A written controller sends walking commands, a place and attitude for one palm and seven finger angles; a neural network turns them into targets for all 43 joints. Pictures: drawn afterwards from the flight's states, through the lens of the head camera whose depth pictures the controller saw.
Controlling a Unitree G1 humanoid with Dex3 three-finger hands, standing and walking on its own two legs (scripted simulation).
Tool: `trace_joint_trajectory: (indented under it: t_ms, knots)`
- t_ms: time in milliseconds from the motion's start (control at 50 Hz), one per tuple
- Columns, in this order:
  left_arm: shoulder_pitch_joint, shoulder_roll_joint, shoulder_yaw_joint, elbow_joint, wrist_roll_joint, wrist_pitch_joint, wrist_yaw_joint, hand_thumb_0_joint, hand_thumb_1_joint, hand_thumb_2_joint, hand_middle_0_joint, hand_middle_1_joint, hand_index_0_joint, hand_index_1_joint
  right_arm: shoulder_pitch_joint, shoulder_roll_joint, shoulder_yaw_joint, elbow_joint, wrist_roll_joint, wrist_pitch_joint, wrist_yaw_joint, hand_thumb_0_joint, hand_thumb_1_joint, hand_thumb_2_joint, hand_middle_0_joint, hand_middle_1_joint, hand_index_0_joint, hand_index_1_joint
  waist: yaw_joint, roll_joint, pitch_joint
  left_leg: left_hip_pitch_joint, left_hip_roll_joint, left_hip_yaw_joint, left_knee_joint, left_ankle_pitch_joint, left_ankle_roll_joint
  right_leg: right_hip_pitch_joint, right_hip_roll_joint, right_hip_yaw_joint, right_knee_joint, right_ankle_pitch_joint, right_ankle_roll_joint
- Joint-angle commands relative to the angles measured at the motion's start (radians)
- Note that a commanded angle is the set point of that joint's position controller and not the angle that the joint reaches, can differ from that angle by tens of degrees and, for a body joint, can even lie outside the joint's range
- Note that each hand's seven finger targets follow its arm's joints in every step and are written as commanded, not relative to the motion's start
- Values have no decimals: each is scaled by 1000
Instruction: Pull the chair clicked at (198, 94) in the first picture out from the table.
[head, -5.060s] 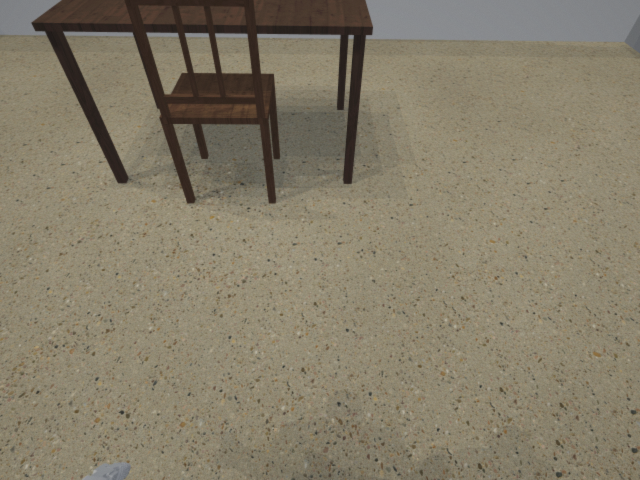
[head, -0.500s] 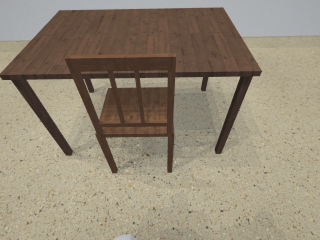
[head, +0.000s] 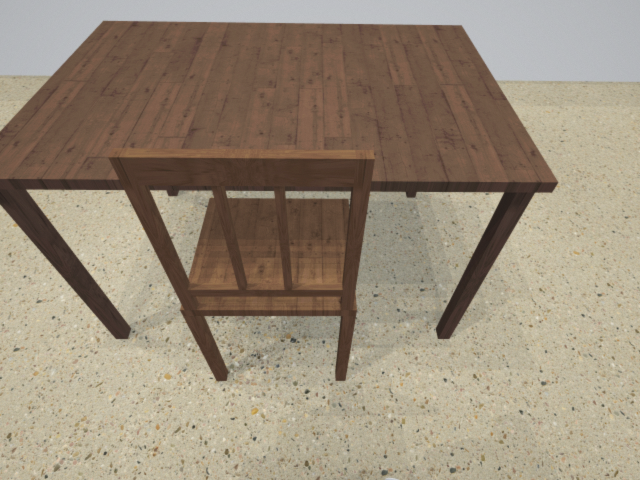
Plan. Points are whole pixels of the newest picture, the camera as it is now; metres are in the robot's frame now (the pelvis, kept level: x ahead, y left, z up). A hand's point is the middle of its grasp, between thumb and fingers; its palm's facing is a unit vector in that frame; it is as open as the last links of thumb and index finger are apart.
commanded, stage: come to a stop and stand still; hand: left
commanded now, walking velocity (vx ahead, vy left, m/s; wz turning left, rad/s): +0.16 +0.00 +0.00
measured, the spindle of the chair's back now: (231, 242) +0.53 +0.20 -0.09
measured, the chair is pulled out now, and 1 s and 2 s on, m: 0.00 0.00 0.00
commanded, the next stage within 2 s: look again from close up in 1.00 s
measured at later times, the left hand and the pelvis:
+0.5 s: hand out of the picture +0.11 +0.18 -0.19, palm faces +0.06 -0.98 -0.21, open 7.3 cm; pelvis +0.08 +0.00 +0.00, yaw +1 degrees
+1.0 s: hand out of the picture +0.10 +0.15 -0.18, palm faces +0.01 -0.98 -0.22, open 7.3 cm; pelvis +0.05 -0.03 -0.01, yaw +1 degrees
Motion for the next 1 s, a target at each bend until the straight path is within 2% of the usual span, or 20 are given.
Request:
trace_joint_trajectory:
  t_ms: [0, 20, 40, 60, 80, 140, 220, 300, 340, 380, 420, 460, 580, 600, 620, 640, 660, 720, 820, 980]
  knots:
    - [132, 12, -1, -11, 1, -12, -5, 0, 900, 900, -200, -300, -200, -300, -6, -142, -39, -45, 3, -5, 0, 0, -900, -900, 200, 300, 200, 300, 40, 82, 27, -179, 214, -149, -104, -119, 113, 240, 45, -58, -210, 113, 8]
    - [169, 40, 5, 2, 2, -19, 0, 0, 900, 900, -200, -300, -200, -300, -7, -114, -35, -39, 7, -4, 2, 0, -900, -900, 200, 300, 200, 300, 61, 12, 28, -232, 171, -120, -16, -156, 80, 324, 34, -20, -291, 127, 2]
    - [213, 98, 12, 12, 6, -32, 7, 0, 900, 900, -200, -300, -200, -300, -1, -78, -26, -49, 11, -5, 4, 0, -900, -900, 200, 300, 200, 300, 77, -138, 32, -317, 70, -43, 181, -223, 25, 369, -95, 184, -409, 67, -45]
    - [249, 178, 27, 11, 0, -38, 11, 0, 900, 900, -200, -300, -200, -300, 16, -46, -20, -76, 12, -8, 10, 0, -900, -900, 200, 300, 200, 300, 67, -291, 4, -418, -6, 12, 379, -320, -6, 416, -287, 458, -552, 92, -146]
    - [252, 194, 30, 9, -11, -42, 14, 0, 900, 900, -200, -300, -200, -300, -21, -76, -20, -84, 7, -3, 6, 0, -900, -900, 200, 300, 200, 300, 79, -249, -28, -406, 19, -74, 514, -352, -6, 388, -327, 517, -602, 177, -204]
    - [57, 101, 3, -17, -8, -43, 33, 0, 900, 900, -200, -300, -200, -300, 10, -45, -7, -28, 17, 12, -8, 0, -900, -900, 200, 300, 200, 300, -7, -54, -24, -264, 73, -136, 503, -224, -38, 271, -256, 246, -490, 717, -196]
    - [25, 126, 3, -5, -12, -18, 43, 0, 900, 900, -200, -300, -200, -300, 24, -24, -2, -11, 27, 41, -13, 0, -900, -900, 200, 300, 200, 300, -7, -103, -72, -149, 32, -90, 267, -125, -58, 309, -188, 101, -411, 874, -161]
    - [28, 141, 15, 3, -20, 12, 49, 0, 900, 900, -200, -300, -200, -300, 22, -76, -18, -17, 15, 52, -16, 0, -900, -900, 200, 300, 200, 300, -10, -98, -62, -12, 44, -78, 15, 187, -56, 268, -141, 79, -310, 695, -87]
    - [44, 101, 11, -15, -21, 27, 50, 0, 900, 900, -200, -300, -200, -300, 6, -143, -32, -38, 7, 49, -18, 0, -900, -900, 200, 300, 200, 300, 4, 76, -53, 66, 196, -191, 16, 642, 14, 155, -35, 22, -235, 356, -13]
    - [36, 81, 3, -20, -23, 44, 53, 0, 900, 900, -200, -300, -200, -300, -20, -168, -33, -49, 9, 48, -30, 0, -900, -900, 200, 300, 200, 300, 2, 291, -50, 9, 306, -315, -87, 828, 137, 145, 47, 3, -14, -168, 24]
    - [31, 82, 6, -12, -24, 52, 50, 0, 900, 900, -200, -300, -200, -300, -64, -163, -32, -67, 4, 46, -40, 0, -900, -900, 200, 300, 200, 300, 12, 198, -55, 28, 322, -312, -66, 804, 189, 86, 44, 78, 138, -253, 17]
    - [29, 75, 8, -14, -21, 52, 46, 0, 900, 900, -200, -300, -200, -300, -89, -175, -40, -84, 1, 52, -37, 0, -900, -900, 200, 300, 200, 300, 7, 164, -90, 62, 293, -273, -44, 757, 180, 61, 53, 87, 162, -210, 26]
    - [60, 63, -7, -18, -18, 42, 41, 0, 900, 900, -200, -300, -200, -300, -94, -179, -50, -87, 4, 53, -24, 0, -900, -900, 200, 300, 200, 300, 2, 173, -130, 60, 254, -254, -53, 500, 131, 185, 48, 42, -180, -67, 30]
    - [139, 96, -18, -17, -11, 14, 63, 0, 900, 900, -200, -300, -200, -300, -130, -245, -67, -134, 29, 35, -22, 0, -900, -900, 200, 300, 200, 300, 39, 109, -199, 149, 231, -222, 207, 681, 63, 121, 14, 122, -364, 82, 15]
    - [127, 145, -4, -49, -4, -6, 60, 0, 900, 900, -200, -300, -200, -300, -131, -216, -55, -174, 28, 37, -13, 0, -900, -900, 200, 300, 200, 300, 31, 38, -134, 44, 151, -179, 252, 502, 14, 229, -21, 118, -511, 351, 12]
    - [73, 168, -4, -84, -4, -13, 58, 0, 900, 900, -200, -300, -200, -300, -72, -109, -38, -201, 22, 33, -1, 0, -900, -900, 200, 300, 200, 300, -21, -223, -123, -142, 52, -102, 223, 28, -30, 276, -147, 259, -439, 565, -43]
    - [8, 169, -21, -113, -2, -14, 52, 0, 900, 900, -200, -300, -200, -300, -64, -100, -35, -196, 13, 43, 5, 0, -900, -900, 200, 300, 200, 300, -35, -200, -92, -137, 19, -91, 234, -110, -45, 244, -177, 224, -399, 526, -96]
    - [-3, 159, -13, -141, -7, -17, 57, 0, 900, 900, -200, -300, -200, -300, -65, -93, -30, -188, 8, 52, 4, 0, -900, -900, 200, 300, 200, 300, -38, -122, -48, -117, 11, -85, 203, -42, -29, 213, -124, 209, -359, 507, -113]
    - [5, 161, -16, -148, -8, 2, 43, 0, 900, 900, -200, -300, -200, -300, -50, -120, -22, -170, 5, 52, 12, 0, -900, -900, 200, 300, 200, 300, -29, -8, 117, -91, 50, -154, 67, -66, -18, 4, -35, 168, -449, -146, -62]
    - [66, 140, -22, -102, -19, -7, 34, 0, 900, 900, -200, -300, -200, -300, 6, -132, -4, -119, 3, 27, 7, 0, -900, -900, 200, 300, 200, 300, -8, 41, 31, -120, 66, -196, -13, -56, -7, 130, -10, 140, -429, -80, -42]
